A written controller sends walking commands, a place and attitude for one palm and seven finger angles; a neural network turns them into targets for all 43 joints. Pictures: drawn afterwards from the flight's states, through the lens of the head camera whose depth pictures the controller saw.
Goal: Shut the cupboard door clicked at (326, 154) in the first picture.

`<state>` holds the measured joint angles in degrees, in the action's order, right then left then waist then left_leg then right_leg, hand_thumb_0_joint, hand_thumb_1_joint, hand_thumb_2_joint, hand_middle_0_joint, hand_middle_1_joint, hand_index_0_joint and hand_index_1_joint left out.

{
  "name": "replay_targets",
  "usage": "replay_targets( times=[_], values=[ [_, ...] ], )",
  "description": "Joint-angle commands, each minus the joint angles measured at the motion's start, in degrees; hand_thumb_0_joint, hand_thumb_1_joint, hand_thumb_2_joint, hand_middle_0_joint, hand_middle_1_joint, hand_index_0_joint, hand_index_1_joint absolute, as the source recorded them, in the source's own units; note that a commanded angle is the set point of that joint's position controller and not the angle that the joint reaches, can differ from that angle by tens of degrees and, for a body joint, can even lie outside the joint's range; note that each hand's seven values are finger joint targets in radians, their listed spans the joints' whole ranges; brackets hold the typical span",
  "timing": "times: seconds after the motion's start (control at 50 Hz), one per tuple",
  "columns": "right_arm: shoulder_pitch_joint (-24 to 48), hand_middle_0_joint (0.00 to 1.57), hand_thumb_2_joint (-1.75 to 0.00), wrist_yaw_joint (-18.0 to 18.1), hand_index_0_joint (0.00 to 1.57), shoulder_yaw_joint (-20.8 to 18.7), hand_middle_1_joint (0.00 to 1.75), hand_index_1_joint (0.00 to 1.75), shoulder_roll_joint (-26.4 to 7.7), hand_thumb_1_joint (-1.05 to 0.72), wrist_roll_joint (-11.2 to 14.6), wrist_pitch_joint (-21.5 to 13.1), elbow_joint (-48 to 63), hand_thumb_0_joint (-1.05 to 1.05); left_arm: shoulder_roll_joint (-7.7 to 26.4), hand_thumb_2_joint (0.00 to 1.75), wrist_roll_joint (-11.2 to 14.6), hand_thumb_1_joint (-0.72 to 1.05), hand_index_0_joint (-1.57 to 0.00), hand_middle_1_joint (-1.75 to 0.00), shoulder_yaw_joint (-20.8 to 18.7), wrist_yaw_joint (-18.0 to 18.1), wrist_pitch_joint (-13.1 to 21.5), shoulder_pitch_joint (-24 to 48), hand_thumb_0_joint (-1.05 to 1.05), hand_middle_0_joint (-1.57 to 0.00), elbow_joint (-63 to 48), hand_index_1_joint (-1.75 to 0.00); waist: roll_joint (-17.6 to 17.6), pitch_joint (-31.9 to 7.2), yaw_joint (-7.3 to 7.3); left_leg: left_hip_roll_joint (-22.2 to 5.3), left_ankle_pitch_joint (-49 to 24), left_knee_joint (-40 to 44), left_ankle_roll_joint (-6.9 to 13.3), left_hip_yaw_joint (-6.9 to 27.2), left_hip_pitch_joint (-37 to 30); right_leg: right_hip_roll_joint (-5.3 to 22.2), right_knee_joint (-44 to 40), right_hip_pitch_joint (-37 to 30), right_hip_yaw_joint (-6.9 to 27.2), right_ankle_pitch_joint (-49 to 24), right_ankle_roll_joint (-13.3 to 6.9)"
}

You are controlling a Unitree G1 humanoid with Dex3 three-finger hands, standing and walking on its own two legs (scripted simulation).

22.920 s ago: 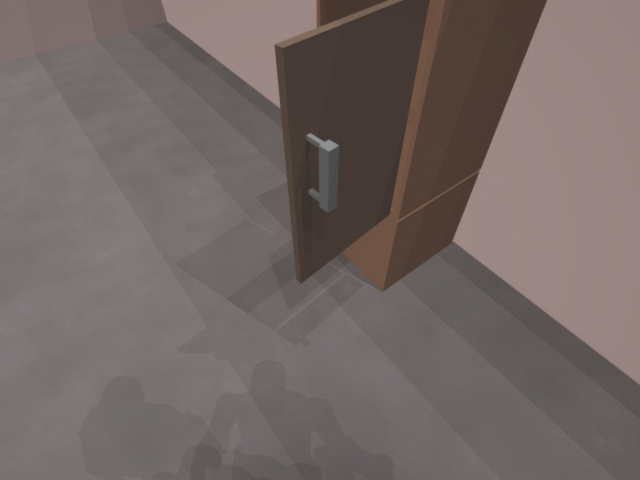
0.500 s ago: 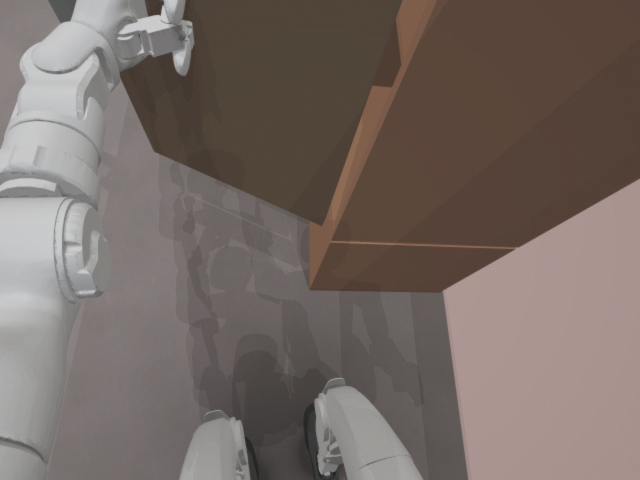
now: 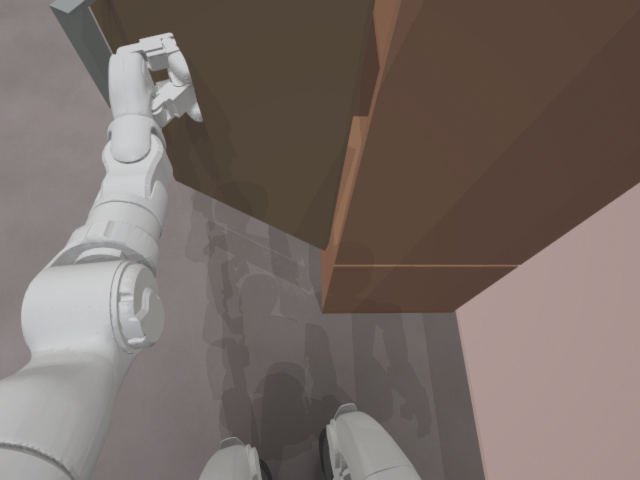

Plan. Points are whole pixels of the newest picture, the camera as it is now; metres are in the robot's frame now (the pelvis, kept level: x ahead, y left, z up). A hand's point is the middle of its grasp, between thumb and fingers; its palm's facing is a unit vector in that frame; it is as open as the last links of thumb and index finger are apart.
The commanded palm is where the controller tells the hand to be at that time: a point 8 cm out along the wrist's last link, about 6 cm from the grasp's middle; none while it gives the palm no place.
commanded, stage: pull the fist back off the door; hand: left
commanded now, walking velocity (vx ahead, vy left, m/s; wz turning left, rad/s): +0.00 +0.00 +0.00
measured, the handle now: (110, 50) +0.66 +0.15 +0.08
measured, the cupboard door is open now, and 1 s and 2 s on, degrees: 63 63 63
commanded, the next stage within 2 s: draw the hand back to the body in 0.40 s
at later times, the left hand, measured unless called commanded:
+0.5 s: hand (200, 142) +0.49 +0.05 +0.09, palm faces -0.06 -1.00 -0.07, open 3.1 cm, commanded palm +0.47 +0.11 +0.09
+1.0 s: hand (83, 227) +0.37 +0.14 +0.15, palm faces -0.06 -1.00 -0.05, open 3.1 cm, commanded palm +0.33 +0.20 +0.16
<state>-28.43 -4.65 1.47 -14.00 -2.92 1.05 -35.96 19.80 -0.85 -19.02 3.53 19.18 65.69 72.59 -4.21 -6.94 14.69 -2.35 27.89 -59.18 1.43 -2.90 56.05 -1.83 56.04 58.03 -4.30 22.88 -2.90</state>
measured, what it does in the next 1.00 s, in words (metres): stands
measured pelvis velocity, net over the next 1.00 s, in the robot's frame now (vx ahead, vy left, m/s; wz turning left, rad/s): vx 0.00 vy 0.01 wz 0.03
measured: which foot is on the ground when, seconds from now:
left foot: down 0.00-1.00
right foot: down 0.00-1.00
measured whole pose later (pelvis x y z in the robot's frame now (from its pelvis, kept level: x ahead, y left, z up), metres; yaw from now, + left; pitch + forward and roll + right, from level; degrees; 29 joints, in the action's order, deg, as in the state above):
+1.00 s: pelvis +0.00 +0.01 +0.05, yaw +2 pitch +6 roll -1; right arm -16.8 1.4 0.0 -15.9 3.6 0.8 -33.1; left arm 11.8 10.0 -4.3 -6.4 14.6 18.3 27.4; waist -2.4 -4.8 2.7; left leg -0.4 22.2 -41.9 1.7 -2.7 26.2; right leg -0.9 40.1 28.2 -4.0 18.4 -2.1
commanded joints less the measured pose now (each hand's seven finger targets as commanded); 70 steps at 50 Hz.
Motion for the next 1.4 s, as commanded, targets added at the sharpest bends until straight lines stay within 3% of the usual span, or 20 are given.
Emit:
replay_targets(
  times=[0.0,0.08,0.16,0.22,0.28,0.36,0.42,0.46,0.5,0.58,0.6,0.66,0.74,0.84,0.9,1.0,1.02,1.12,1.28,1.38],
  values=[
    [-9.99,0.20,-0.90,0.35,0.20,-4.16,0.30,0.30,-9.90,-0.90,0.32,-0.81,1.62,0.00,7.49,0.90,0.40,0.90,-1.30,-1.50,2.05,-0.79,6.69,17.09,0.00,-1.30,-9.21,-1.50,3.61,-24.47,-1.05,2.74,-17.07,5.66,0.66,2.97,-8.64,0.06,-7.44,-25.00,5.59,-22.24,2.30],
    [-8.67,0.20,-0.90,0.32,0.20,-4.92,0.30,0.30,-10.24,-0.90,1.22,-0.26,2.20,0.00,2.92,0.90,1.78,0.90,-1.30,-1.50,4.94,-2.50,5.77,11.98,0.00,-1.30,-9.63,-1.50,4.20,-22.29,-2.12,3.08,-15.90,7.07,0.56,2.55,-10.96,0.15,-8.69,-24.22,5.17,-20.37,2.00],
    [-6.49,0.20,-0.90,0.77,0.20,-5.56,0.30,0.30,-9.43,-0.90,1.28,-0.45,3.04,0.00,-1.78,0.90,4.71,0.90,-1.30,-1.50,8.26,-2.40,9.02,17.61,0.00,-1.30,-21.93,-1.50,-0.60,-26.94,-2.40,2.93,-19.10,6.94,0.30,3.04,-18.67,0.18,-7.99,-22.76,4.56,-21.63,1.91],
    [-4.88,0.20,-0.90,0.96,0.20,-6.11,0.30,0.30,-9.19,-0.90,1.06,-0.95,2.33,0.00,-2.21,0.90,5.04,0.90,-1.30,-1.50,9.11,-0.62,12.87,19.26,0.00,-1.30,-29.93,-1.50,-2.82,-32.77,-3.04,2.49,-22.97,6.25,-0.06,3.86,-24.83,0.21,-6.77,-22.59,4.19,-23.78,2.03],
    [-3.71,0.20,-0.90,1.25,0.20,-6.22,0.30,0.30,-9.07,-0.90,1.16,-1.12,1.46,0.00,-1.84,0.90,3.17,0.90,-1.30,-1.50,10.19,0.99,14.48,17.17,0.00,-1.30,-31.35,-1.50,-2.77,-32.55,-3.41,2.31,-24.42,6.25,-0.25,4.48,-26.18,0.32,-5.72,-22.03,3.78,-24.17,1.99],
    [-2.82,0.20,-0.90,1.66,0.20,-5.88,0.30,0.30,-9.15,-0.90,1.39,-0.25,0.74,0.00,-3.99,0.90,0.87,0.90,-1.30,-1.50,12.09,2.53,11.55,14.78,0.00,-1.30,-22.81,-1.50,2.16,-23.59,-1.93,2.36,-19.90,7.87,-0.01,4.48,-21.85,0.42,-6.89,-20.08,3.17,-20.52,2.18],
    [-1.81,0.20,-0.90,2.10,0.20,-5.30,0.30,0.30,-9.48,-0.90,1.76,0.51,1.29,0.00,-2.79,0.90,1.69,0.90,-1.30,-1.50,9.91,3.23,7.92,13.18,0.00,-1.30,-16.00,-1.50,7.58,-19.66,-1.83,2.93,-14.22,9.21,0.34,3.74,-16.22,0.56,-8.81,-22.46,3.82,-17.27,2.50],
    [-1.43,0.20,-0.90,2.50,0.20,-4.94,0.30,0.30,-9.72,-0.90,1.77,0.55,2.00,0.00,-0.49,0.90,2.74,0.90,-1.30,-1.50,6.81,3.27,7.07,12.42,0.00,-1.30,-14.17,-1.50,8.19,-20.23,-2.73,3.24,-13.72,9.57,0.43,3.55,-14.95,0.60,-8.90,-24.27,4.21,-17.27,2.34],
    [-0.75,0.20,-0.90,2.45,0.20,-4.71,0.30,0.30,-9.17,-0.90,1.60,0.16,2.35,0.00,-1.79,0.90,3.47,0.90,-1.30,-1.50,7.29,2.55,8.03,13.15,0.00,-1.30,-15.48,-1.50,6.49,-22.47,-3.33,3.31,-15.91,8.91,0.27,3.47,-15.80,0.78,-7.92,-24.52,4.29,-19.47,2.20],
    [0.19,0.20,-0.90,1.98,0.20,-4.93,0.30,0.30,-8.75,-0.90,1.70,-0.10,5.98,0.00,3.04,0.90,4.13,0.90,-1.30,-1.50,3.37,-0.09,12.14,0.58,0.00,-1.30,-27.43,-1.50,2.51,-33.92,-9.75,3.21,-25.13,9.83,-0.19,2.45,-22.12,0.71,-6.45,-33.49,4.86,-28.41,1.60],
    [0.63,0.20,-0.90,1.96,0.20,-4.99,0.30,0.30,-8.54,-0.90,2.10,0.08,6.85,0.00,3.55,0.90,4.31,0.90,-1.30,-1.50,3.15,-0.90,12.07,-3.43,0.00,-1.30,-30.14,-1.50,3.19,-33.99,-10.57,3.11,-26.10,10.40,-0.10,1.90,-22.36,0.68,-7.10,-35.58,5.00,-30.17,1.61],
    [1.59,0.20,-0.90,2.13,0.20,-5.15,0.30,0.30,-7.96,-0.90,3.41,0.62,9.17,0.00,0.69,0.90,4.87,0.90,-1.30,-1.50,7.14,-3.60,9.26,-12.87,0.00,-1.30,-38.19,-1.50,5.53,-30.50,-11.00,3.03,-26.14,13.50,0.47,0.89,-22.42,0.47,-9.94,-40.96,5.01,-32.80,1.83],
    [5.08,0.20,-0.90,3.52,0.20,-5.19,0.30,0.30,-7.88,-0.90,5.47,0.58,10.38,0.00,-3.10,0.90,9.75,0.90,-1.30,-1.50,11.15,-6.66,3.30,-18.03,0.00,-1.30,-49.76,-1.50,8.41,-21.85,-9.72,2.64,-21.53,17.81,0.93,0.29,-26.10,0.30,-16.10,-41.95,4.37,-29.05,2.60],
    [9.52,0.20,-0.90,5.87,0.20,-4.07,0.30,0.30,-7.70,-0.90,6.20,-1.73,9.17,0.00,-2.41,0.90,11.82,0.90,-1.30,-1.50,12.95,-8.68,1.05,-19.91,0.00,-1.30,-56.76,-1.50,4.46,-11.74,-9.59,2.50,-14.29,22.13,1.02,1.42,-30.45,0.65,-21.05,-38.13,4.01,-17.51,2.30],
    [11.71,0.20,-0.90,6.46,0.20,-3.39,0.30,0.30,-7.45,-0.90,6.38,-2.72,8.99,0.00,-1.09,0.90,11.24,0.90,-1.30,-1.50,12.76,-9.53,-0.17,-24.19,0.00,-1.30,-56.39,-1.50,2.28,-8.02,-10.56,2.57,-11.24,24.01,0.90,2.09,-31.93,1.07,-22.49,-36.93,3.91,-12.39,1.90],
    [16.77,0.20,-0.90,6.75,0.20,-2.69,0.30,0.30,-7.30,-0.90,7.10,-3.55,12.35,0.00,1.65,0.90,13.49,0.90,-1.16,-1.35,9.37,-11.92,-4.16,-35.93,0.00,-1.16,-63.14,-1.35,4.17,-10.51,-14.30,2.79,-13.68,26.87,0.71,2.08,-34.05,1.87,-23.28,-44.05,3.86,-14.47,1.55],
    [19.81,0.20,-0.90,7.94,0.20,-2.75,0.30,0.30,-5.17,-0.90,6.85,-2.47,13.19,0.00,3.20,0.90,8.61,0.90,-1.13,-1.32,12.67,-7.65,-4.71,-37.92,0.00,-1.13,-69.63,-1.32,6.27,-11.32,-15.16,2.89,-15.59,29.59,0.69,2.08,-36.77,3.22,-26.35,-48.25,6.08,-13.29,1.58],
    [22.19,0.20,-0.90,9.97,0.20,-1.79,0.30,0.30,-5.19,-0.90,6.15,-1.21,12.91,0.00,3.20,0.90,6.81,0.90,-1.00,-1.17,11.53,-2.10,-10.17,-46.66,0.00,-1.00,-76.86,-1.17,6.15,-2.86,-14.84,1.78,-18.33,34.02,0.88,2.43,-41.62,3.08,-30.76,-49.23,4.85,-16.09,1.86],
    [23.48,0.20,-0.90,10.07,0.20,-0.54,0.30,0.30,-4.67,-0.90,4.80,-2.84,12.25,0.00,3.25,0.90,5.10,0.90,-0.78,-0.93,11.06,0.49,-13.32,-57.33,0.00,-0.78,-90.62,-0.93,-1.67,-1.49,-15.46,1.24,-26.94,38.53,0.02,3.54,-50.97,2.50,-34.39,-53.54,3.01,-21.17,1.07],
    [23.91,0.20,-0.90,9.53,0.20,-0.57,0.30,0.30,-4.85,-0.90,4.05,-3.72,12.22,0.00,4.68,0.90,4.78,0.90,-0.64,-0.78,8.04,1.36,-14.14,-66.09,0.00,-0.64,-97.00,-0.78,0.74,-0.91,-16.20,0.87,-32.90,39.55,-0.66,4.28,-52.54,2.18,-35.10,-56.11,2.35,-23.88,1.20]
  ],
)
